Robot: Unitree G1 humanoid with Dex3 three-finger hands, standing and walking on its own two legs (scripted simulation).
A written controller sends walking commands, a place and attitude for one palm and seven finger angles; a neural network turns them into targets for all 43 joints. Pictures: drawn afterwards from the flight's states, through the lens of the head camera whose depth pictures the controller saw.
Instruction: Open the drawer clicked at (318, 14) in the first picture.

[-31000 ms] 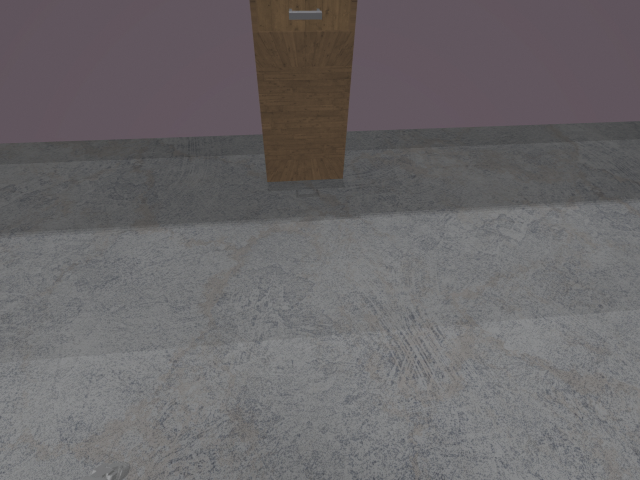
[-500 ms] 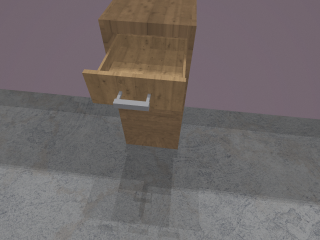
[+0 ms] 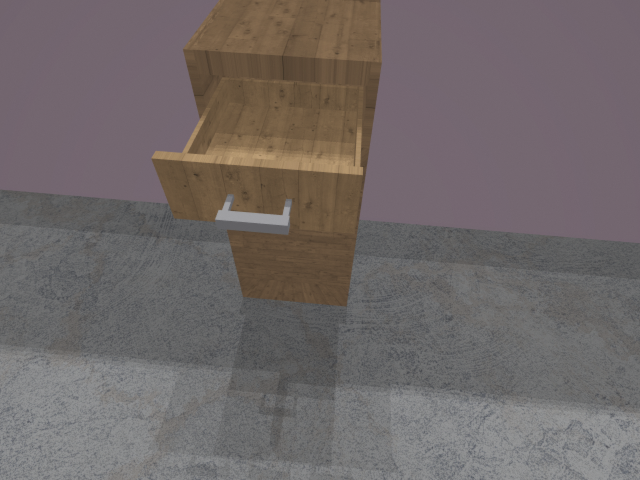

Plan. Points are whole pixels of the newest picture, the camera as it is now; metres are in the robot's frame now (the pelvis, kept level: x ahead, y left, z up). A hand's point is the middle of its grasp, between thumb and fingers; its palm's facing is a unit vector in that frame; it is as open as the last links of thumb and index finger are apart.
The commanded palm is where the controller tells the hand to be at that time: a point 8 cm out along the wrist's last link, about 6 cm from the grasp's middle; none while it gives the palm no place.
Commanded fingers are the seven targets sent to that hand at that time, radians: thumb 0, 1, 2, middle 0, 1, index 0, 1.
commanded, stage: look to check the result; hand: left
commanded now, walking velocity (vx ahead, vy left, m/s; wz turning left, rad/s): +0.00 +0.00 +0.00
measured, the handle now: (256, 212) +0.51 +0.14 +0.01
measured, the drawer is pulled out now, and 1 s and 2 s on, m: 0.27 0.27 0.27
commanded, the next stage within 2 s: stand and wait in 0.52 s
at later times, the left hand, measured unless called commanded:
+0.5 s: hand out of the picture +0.01 +0.15 -0.18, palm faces +0.05 -0.98 -0.17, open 7.4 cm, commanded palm none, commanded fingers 0.00 0.90 0.90 -0.20 -0.30 -0.20 -0.30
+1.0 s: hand out of the picture +0.02 +0.14 -0.17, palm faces +0.06 -0.98 -0.18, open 7.4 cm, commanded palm none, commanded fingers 0.00 0.90 0.90 -0.20 -0.30 -0.20 -0.30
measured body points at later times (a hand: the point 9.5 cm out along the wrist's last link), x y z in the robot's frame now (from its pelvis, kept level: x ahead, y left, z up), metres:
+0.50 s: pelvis +0.02 -0.01 +0.00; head +0.04 -0.01 +0.45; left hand +0.01 +0.20 -0.16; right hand +0.00 -0.21 -0.16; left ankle +0.02 +0.11 -0.74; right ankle +0.01 -0.10 -0.74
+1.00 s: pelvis +0.02 -0.02 +0.00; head +0.05 -0.03 +0.45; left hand +0.01 +0.19 -0.16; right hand +0.01 -0.23 -0.16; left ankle +0.02 +0.11 -0.74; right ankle +0.01 -0.10 -0.74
